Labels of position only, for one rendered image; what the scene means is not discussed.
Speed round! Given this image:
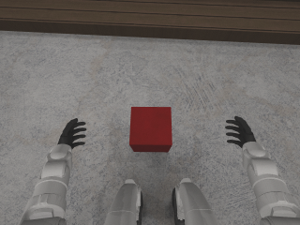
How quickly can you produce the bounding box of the right robot thigh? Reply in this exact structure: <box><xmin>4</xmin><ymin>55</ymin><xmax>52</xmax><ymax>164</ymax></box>
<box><xmin>175</xmin><ymin>182</ymin><xmax>220</xmax><ymax>225</ymax></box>

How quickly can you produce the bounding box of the left robot shin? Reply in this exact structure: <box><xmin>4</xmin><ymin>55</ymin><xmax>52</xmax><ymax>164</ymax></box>
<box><xmin>125</xmin><ymin>179</ymin><xmax>140</xmax><ymax>221</ymax></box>

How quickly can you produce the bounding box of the robot left hand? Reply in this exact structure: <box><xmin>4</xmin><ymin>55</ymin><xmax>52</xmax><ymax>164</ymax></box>
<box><xmin>58</xmin><ymin>118</ymin><xmax>86</xmax><ymax>149</ymax></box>

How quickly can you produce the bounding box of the robot right upper arm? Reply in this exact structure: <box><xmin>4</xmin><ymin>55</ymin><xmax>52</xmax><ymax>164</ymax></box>
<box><xmin>259</xmin><ymin>216</ymin><xmax>300</xmax><ymax>225</ymax></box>

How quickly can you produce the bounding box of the robot right hand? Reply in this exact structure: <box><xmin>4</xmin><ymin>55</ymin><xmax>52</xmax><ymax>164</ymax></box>
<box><xmin>225</xmin><ymin>116</ymin><xmax>256</xmax><ymax>148</ymax></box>

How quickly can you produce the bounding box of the right robot forearm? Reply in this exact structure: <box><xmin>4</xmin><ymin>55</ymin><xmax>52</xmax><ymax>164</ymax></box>
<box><xmin>242</xmin><ymin>142</ymin><xmax>300</xmax><ymax>218</ymax></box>

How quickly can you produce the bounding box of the left robot forearm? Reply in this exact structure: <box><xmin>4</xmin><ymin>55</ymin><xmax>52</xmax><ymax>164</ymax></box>
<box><xmin>18</xmin><ymin>143</ymin><xmax>73</xmax><ymax>225</ymax></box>

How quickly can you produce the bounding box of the carton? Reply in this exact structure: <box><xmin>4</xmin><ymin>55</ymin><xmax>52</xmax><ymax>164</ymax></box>
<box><xmin>129</xmin><ymin>107</ymin><xmax>173</xmax><ymax>153</ymax></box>

